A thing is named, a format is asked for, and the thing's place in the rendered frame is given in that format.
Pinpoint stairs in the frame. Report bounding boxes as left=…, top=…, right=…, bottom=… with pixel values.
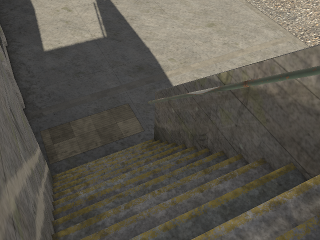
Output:
left=51, top=138, right=320, bottom=240

